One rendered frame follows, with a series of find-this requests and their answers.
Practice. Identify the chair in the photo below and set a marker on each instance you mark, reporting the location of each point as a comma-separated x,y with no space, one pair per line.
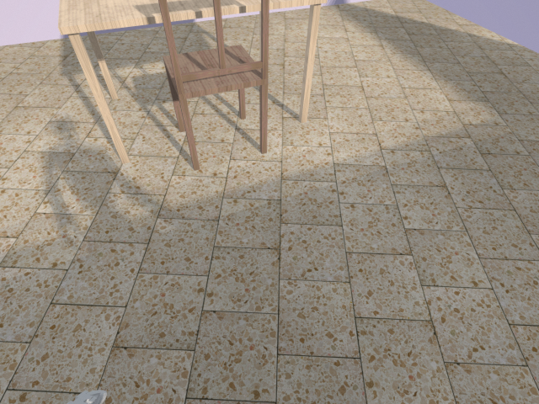
205,72

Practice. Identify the table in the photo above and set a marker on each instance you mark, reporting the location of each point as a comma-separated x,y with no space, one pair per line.
78,16

